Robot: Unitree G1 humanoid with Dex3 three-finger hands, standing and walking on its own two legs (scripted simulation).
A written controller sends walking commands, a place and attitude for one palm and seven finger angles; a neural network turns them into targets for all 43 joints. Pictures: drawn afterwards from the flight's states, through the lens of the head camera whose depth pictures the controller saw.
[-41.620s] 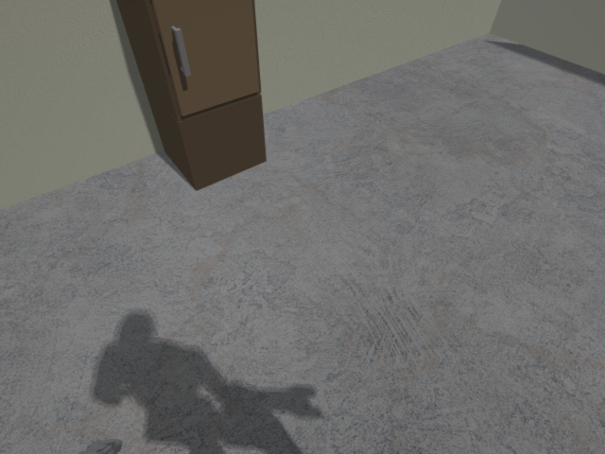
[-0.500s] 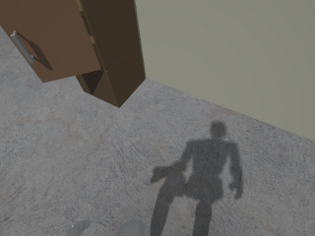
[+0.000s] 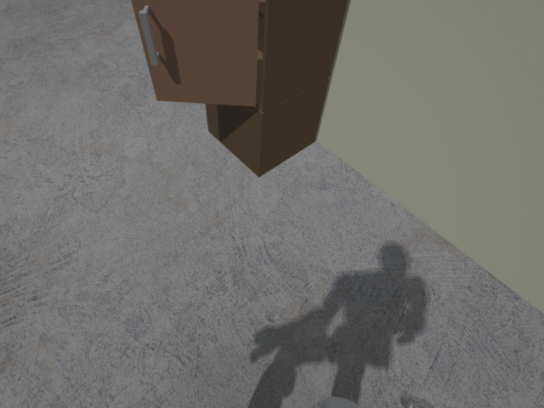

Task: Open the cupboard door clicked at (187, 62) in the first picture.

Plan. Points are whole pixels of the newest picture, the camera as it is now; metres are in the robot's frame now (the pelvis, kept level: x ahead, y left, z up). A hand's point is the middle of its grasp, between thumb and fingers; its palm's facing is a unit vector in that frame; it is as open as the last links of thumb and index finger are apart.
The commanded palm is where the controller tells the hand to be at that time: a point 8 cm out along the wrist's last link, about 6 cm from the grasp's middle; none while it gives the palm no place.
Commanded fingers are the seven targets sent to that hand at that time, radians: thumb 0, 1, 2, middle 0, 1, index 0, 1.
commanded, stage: take the last steps up to it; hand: left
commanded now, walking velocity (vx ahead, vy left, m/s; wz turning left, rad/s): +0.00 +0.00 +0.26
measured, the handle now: (150, 36) +1.08 +0.48 -0.09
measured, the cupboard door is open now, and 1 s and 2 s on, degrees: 48 48 48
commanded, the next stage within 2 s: come to a stop and stand still in 1.60 s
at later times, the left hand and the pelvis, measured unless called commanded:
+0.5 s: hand out of the picture +0.01 +0.16 -0.16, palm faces +0.22 -0.95 -0.22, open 7.3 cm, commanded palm none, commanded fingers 0.00 0.90 0.90 -0.20 -0.30 -0.20 -0.30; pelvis +0.07 -0.01 +0.01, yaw +9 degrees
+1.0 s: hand (120, 305) +0.28 +0.30 -0.16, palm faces +0.21 -0.96 -0.18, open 7.3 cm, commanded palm none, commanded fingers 0.00 0.90 0.90 -0.20 -0.30 -0.20 -0.30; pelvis +0.22 +0.11 +0.00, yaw +9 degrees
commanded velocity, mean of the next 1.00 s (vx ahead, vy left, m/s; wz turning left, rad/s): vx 0.29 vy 0.12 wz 0.09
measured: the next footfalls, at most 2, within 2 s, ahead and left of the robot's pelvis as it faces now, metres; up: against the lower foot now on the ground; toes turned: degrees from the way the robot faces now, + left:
right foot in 0.24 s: +0.03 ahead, -0.14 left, +0.00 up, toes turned -2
left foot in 0.68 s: +0.21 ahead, +0.18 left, +0.00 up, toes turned +18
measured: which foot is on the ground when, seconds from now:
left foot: down 0.00-0.22, up 0.24-0.66, down 0.68-1.00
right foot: up 0.00-0.22, down 0.24-0.68, up 0.70-1.00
